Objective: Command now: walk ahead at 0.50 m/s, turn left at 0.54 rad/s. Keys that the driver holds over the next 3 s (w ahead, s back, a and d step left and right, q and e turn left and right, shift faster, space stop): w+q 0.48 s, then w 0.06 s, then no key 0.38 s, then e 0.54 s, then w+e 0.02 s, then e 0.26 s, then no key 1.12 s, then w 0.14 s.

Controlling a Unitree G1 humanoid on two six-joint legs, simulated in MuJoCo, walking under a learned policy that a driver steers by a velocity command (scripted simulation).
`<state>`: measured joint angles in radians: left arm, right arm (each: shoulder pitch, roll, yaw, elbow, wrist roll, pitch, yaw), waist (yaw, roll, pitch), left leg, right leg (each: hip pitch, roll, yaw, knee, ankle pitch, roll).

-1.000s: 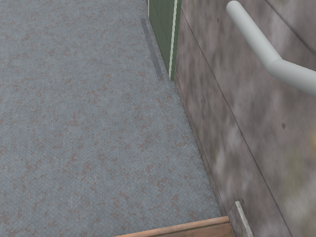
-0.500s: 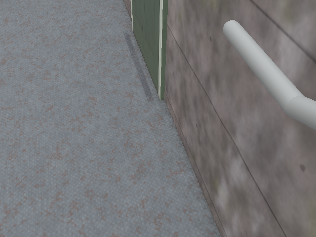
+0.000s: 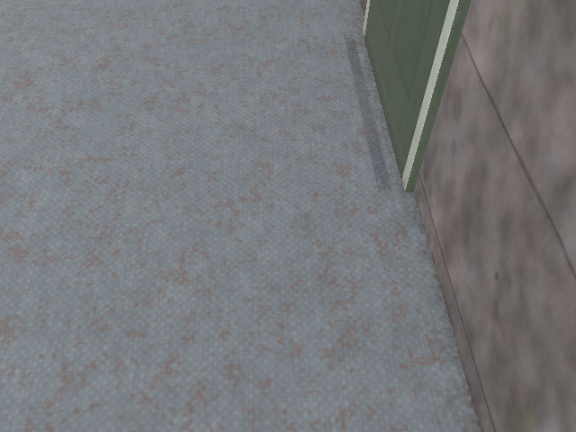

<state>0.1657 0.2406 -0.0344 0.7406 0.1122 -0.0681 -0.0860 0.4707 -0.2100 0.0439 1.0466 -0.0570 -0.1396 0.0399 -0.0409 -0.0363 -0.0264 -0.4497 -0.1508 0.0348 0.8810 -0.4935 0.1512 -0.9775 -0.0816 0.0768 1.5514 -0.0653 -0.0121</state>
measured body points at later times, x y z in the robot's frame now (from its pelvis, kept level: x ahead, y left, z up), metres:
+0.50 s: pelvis +0.31 +0.01 -0.11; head +0.31 +0.02 +0.34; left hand +0.25 +0.26 -0.25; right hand +0.53 -0.20 -0.20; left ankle +0.32 +0.16 -0.68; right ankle +0.33 -0.11 -0.84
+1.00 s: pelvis +0.46 +0.14 -0.10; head +0.48 +0.16 +0.35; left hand +0.47 +0.42 -0.24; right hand +0.69 -0.01 -0.21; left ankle +0.48 +0.23 -0.84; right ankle +0.56 +0.00 -0.82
